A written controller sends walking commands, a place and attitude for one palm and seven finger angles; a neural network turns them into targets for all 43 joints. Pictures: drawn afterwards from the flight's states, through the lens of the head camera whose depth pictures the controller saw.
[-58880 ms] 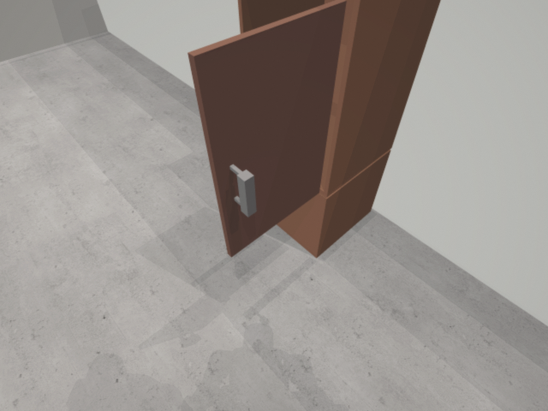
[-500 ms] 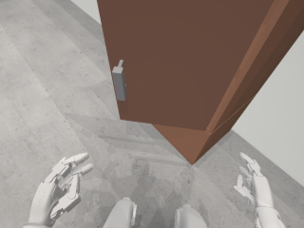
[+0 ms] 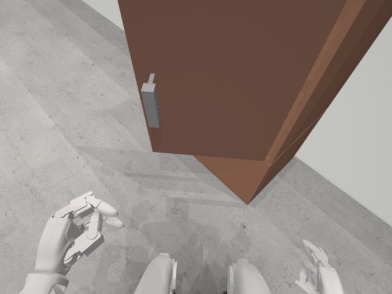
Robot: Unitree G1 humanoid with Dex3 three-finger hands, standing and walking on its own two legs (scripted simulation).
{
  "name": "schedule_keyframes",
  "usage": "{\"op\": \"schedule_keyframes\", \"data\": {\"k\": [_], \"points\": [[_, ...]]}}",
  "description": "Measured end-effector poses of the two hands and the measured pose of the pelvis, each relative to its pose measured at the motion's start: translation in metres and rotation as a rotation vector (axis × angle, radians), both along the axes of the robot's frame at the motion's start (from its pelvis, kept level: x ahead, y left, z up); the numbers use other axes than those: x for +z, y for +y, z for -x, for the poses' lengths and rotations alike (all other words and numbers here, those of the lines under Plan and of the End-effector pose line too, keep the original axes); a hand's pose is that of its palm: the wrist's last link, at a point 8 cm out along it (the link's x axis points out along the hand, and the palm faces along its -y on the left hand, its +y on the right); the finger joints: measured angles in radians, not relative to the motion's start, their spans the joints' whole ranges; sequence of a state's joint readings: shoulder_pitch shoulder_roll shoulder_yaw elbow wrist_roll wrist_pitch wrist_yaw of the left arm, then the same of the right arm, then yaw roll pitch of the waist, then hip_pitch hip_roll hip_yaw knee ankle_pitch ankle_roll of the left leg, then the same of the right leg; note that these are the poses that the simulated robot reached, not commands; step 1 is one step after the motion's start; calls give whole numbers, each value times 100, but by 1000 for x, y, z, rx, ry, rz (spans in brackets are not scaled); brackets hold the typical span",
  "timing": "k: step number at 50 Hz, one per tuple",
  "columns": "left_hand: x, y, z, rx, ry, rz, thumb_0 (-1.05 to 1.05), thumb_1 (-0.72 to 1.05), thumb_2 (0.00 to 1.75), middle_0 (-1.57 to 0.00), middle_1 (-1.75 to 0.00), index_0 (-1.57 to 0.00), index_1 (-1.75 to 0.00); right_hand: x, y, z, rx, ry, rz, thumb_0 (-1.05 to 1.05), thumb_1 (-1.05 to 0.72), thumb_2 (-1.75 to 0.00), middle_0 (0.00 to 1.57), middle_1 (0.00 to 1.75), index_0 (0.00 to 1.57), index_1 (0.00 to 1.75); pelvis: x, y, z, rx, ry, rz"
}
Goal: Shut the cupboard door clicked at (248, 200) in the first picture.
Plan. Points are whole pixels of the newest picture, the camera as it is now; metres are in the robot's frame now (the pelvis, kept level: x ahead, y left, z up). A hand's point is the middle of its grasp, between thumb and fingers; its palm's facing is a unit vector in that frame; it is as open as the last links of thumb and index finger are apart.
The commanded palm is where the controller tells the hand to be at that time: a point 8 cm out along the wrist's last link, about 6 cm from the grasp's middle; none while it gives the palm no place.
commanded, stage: raise the hand and make a fist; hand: left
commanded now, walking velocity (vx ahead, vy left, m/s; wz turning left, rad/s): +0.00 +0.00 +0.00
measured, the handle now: (153, 100) +0.53 +0.14 +0.05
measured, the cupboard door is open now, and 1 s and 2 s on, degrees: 42 42 42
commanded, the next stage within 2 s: bring the fist close to the handle in 0.98 s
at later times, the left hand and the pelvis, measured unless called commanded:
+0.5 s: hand (95, 228) +0.23 +0.19 +0.05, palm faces -0.02 -1.00 -0.04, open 3.1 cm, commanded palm +0.21 +0.24 +0.05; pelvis +0.01 +0.00 +0.00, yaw +0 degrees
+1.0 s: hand (104, 225) +0.23 +0.18 +0.05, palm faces -0.03 -1.00 -0.04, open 3.1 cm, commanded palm +0.21 +0.23 +0.05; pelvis +0.01 -0.01 +0.00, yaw +0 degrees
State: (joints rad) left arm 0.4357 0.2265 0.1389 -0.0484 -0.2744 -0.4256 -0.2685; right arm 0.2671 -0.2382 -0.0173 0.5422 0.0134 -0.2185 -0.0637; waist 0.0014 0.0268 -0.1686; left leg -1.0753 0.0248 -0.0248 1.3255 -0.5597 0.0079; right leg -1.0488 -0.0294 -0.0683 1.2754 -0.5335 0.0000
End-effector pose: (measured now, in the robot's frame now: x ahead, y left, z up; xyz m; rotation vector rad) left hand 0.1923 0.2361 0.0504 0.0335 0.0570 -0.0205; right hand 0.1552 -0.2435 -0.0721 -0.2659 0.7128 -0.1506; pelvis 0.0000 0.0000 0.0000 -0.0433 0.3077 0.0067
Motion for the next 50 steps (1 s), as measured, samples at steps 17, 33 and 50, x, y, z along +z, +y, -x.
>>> {"op": "schedule_keyframes", "data": {"k": [17, 33, 50], "points": [[1, 10, -5, 2, -7, -1, 1, 90, 90, -120, -138, -119, -138, 22, 33, -55, 108, -103, -19, 2, -90, -90, 20, 30, 20, 30, 1, 6, -8, 11, 5, 17], [4, 9, -21, -15, -12, -9, 1, 90, 90, -129, -149, -129, -149, 8, 15, -35, 64, -19, -13, 2, -90, -90, 20, 30, 20, 30, 0, 0, -12, 6, 14, 12], [3, -3, -19, -11, -19, -11, 1, 90, 90, -130, -150, -130, -150, 5, 0, -30, 37, -20, -13, 2, -90, -90, 20, 30, 20, 30, -1, -8, -10, 2, 13, -1]]}}
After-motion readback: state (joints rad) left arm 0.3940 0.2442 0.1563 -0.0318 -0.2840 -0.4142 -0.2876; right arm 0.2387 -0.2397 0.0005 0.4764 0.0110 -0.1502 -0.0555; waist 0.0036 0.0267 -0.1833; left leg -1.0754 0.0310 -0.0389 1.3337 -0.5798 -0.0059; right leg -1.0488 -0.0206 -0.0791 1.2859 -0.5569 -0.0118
